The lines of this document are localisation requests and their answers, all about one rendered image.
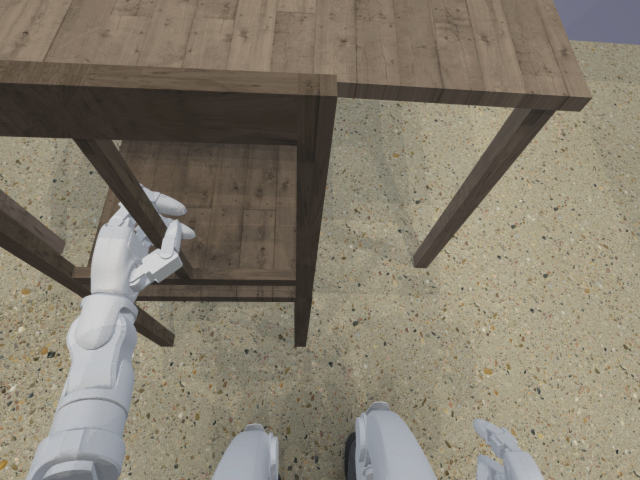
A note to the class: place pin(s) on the table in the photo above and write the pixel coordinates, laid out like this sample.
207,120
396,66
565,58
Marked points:
498,53

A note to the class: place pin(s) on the left robot hand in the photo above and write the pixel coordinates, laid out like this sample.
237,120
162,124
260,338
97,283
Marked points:
118,250

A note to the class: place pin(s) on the left robot forearm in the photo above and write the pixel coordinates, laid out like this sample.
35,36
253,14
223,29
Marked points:
85,439

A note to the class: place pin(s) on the right robot hand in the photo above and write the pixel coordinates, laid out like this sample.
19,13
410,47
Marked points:
517,465

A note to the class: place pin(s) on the chair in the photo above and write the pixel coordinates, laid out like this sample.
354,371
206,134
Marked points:
246,152

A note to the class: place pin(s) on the robot left shin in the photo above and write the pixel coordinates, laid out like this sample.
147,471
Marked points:
254,427

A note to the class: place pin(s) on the robot left thigh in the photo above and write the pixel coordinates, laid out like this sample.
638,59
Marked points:
252,455

